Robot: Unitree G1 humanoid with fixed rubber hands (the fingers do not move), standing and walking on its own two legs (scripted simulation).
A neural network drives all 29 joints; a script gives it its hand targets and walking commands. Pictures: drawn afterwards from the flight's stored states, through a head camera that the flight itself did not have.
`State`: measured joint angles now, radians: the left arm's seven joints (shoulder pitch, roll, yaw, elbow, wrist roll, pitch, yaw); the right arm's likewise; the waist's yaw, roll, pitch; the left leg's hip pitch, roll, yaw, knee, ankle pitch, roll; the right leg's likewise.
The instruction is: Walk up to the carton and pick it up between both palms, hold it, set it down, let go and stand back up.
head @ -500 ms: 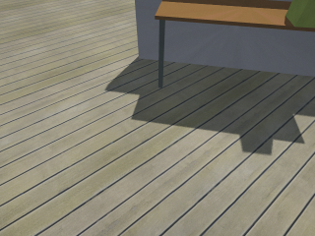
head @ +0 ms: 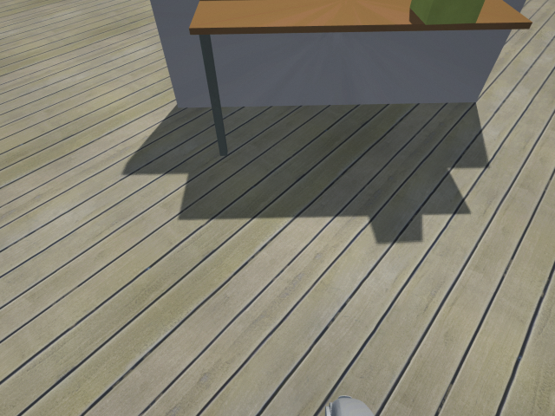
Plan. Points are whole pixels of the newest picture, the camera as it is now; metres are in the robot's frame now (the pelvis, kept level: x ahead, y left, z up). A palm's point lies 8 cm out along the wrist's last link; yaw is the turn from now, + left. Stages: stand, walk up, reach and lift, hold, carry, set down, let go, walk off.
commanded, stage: walk up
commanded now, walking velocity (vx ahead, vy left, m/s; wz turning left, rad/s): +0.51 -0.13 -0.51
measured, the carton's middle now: out of the picture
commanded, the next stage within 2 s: none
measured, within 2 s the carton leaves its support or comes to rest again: neither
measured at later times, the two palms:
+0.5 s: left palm (198, 415) +0.18 +0.14 -0.14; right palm (469, 303) +0.33 -0.34 -0.09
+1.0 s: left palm (301, 183) +0.66 -0.06 -0.11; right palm (500, 381) +0.21 -0.36 -0.13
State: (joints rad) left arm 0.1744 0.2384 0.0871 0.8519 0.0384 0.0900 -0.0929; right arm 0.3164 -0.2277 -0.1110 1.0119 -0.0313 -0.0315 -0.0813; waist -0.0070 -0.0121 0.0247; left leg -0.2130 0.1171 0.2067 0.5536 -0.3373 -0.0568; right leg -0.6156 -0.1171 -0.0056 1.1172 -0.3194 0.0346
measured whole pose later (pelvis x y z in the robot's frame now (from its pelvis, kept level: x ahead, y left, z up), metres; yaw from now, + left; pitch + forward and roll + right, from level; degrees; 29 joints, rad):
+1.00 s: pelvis +0.41 -0.19 +0.00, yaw -20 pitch -1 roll +1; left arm 0.00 0.19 0.04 0.88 0.04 -0.02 -0.08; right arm 0.53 -0.19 -0.07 1.09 -0.02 -0.06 0.00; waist -0.10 0.00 0.10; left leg 0.02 0.14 0.23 0.46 -0.43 -0.09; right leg -0.43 -0.07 -0.13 0.52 -0.15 -0.03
